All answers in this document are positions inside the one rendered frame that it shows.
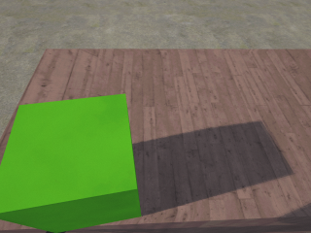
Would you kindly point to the pedestal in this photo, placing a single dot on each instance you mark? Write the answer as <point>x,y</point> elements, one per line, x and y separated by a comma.
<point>221,138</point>

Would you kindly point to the carton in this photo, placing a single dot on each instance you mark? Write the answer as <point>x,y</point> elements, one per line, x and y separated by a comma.
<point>69,164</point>

